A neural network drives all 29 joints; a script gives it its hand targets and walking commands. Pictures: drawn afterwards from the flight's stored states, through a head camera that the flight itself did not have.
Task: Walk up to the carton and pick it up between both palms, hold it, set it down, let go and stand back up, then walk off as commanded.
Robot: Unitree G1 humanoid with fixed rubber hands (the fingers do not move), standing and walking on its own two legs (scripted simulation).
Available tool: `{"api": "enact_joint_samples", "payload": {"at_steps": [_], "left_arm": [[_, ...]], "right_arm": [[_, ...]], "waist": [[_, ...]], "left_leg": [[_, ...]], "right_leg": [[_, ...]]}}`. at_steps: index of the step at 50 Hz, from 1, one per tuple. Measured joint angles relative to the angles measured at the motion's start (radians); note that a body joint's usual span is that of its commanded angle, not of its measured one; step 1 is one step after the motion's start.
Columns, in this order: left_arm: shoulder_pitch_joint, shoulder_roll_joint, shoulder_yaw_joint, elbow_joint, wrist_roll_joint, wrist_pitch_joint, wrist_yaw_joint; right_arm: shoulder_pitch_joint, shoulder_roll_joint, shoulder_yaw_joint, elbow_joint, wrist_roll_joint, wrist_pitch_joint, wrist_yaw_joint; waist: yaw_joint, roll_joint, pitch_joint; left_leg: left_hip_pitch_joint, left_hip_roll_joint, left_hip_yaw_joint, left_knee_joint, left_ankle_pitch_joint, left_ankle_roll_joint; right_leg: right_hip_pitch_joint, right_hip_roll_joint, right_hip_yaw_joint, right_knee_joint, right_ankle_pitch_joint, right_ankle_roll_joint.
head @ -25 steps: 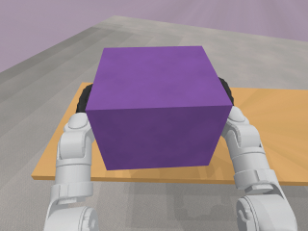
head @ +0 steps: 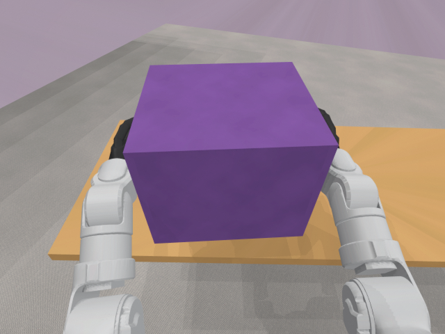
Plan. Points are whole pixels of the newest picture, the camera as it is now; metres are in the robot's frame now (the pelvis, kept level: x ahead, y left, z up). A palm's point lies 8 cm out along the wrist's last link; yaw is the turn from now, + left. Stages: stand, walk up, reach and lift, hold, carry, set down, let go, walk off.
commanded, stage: hold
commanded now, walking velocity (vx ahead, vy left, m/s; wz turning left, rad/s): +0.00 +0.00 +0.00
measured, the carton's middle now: (225, 149) +0.38 +0.00 +0.18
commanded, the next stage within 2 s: none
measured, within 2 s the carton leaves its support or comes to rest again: neither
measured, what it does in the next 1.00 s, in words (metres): stands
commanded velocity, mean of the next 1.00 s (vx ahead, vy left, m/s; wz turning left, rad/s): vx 0.00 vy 0.00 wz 0.00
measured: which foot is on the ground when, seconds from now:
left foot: down 0.00-1.00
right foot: down 0.00-1.00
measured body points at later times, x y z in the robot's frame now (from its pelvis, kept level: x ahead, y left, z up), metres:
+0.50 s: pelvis +0.01 +0.00 +0.00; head -0.04 +0.01 +0.45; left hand +0.37 +0.18 +0.17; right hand +0.38 -0.17 +0.19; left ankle +0.01 +0.11 -0.75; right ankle +0.04 -0.11 -0.75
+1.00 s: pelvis +0.00 +0.00 +0.00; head -0.04 +0.01 +0.45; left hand +0.37 +0.18 +0.18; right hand +0.38 -0.18 +0.19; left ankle +0.01 +0.11 -0.75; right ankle +0.04 -0.11 -0.75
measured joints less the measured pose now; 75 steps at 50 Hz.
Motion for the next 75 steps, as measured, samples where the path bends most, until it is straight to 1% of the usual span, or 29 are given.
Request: {"api": "enact_joint_samples", "payload": {"at_steps": [8,20,30,50,63,75], "left_arm": [[0.012,-0.006,0.001,-0.021,0.003,0.007,0.000],[0.039,0.000,-0.001,-0.066,0.000,0.021,-0.011],[0.037,0.001,-0.004,-0.074,0.004,0.030,-0.016],[0.009,-0.007,0.002,-0.038,0.014,0.025,-0.013],[0.004,0.004,0.013,-0.019,0.004,0.015,-0.018],[0.006,0.009,0.014,-0.015,0.003,0.012,-0.025]], "right_arm": [[0.005,-0.004,0.008,-0.015,0.005,0.009,-0.001],[0.026,0.002,0.019,-0.065,0.013,0.029,-0.016],[0.036,0.009,0.009,-0.086,0.008,0.040,-0.017],[0.015,0.002,-0.002,-0.051,-0.003,0.032,-0.006],[-0.002,0.009,0.002,-0.034,-0.009,0.032,-0.011],[0.002,0.012,0.005,-0.037,-0.006,0.031,-0.018]], "waist": [[-0.001,-0.002,0.004],[-0.004,-0.003,0.013],[-0.005,-0.001,0.021],[0.001,0.000,0.011],[0.002,-0.003,0.005],[-0.001,-0.001,0.005]], "left_leg": [[0.011,0.003,-0.004,-0.001,-0.005,-0.002],[0.025,0.001,-0.013,0.000,-0.011,-0.003],[0.028,-0.004,-0.012,0.002,-0.011,0.002],[0.018,-0.002,-0.002,-0.006,-0.002,0.001],[0.016,0.000,-0.013,-0.011,0.002,-0.005],[0.019,-0.003,-0.017,-0.010,0.001,-0.003]], "right_leg": [[0.012,0.003,-0.001,-0.001,-0.006,-0.002],[0.029,0.003,-0.007,-0.001,-0.015,-0.002],[0.034,-0.001,-0.004,-0.001,-0.014,0.003],[0.016,0.003,0.010,0.000,-0.006,0.001],[0.015,0.005,0.002,0.001,-0.009,-0.005],[0.021,0.003,0.000,-0.001,-0.011,-0.002]]}}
